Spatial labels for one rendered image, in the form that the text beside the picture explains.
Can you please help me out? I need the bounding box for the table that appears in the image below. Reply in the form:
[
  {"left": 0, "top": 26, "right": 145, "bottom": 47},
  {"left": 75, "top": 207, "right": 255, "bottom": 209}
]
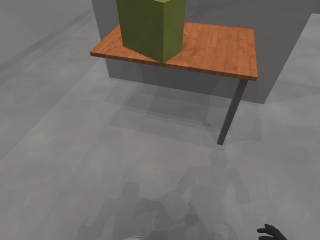
[{"left": 90, "top": 22, "right": 258, "bottom": 145}]

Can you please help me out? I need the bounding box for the carton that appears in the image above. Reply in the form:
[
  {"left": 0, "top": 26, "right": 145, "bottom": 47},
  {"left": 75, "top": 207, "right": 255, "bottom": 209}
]
[{"left": 116, "top": 0, "right": 186, "bottom": 64}]

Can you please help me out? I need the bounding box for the right robot hand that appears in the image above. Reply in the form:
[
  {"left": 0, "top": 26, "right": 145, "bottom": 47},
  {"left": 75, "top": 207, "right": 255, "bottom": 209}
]
[{"left": 257, "top": 224, "right": 287, "bottom": 240}]

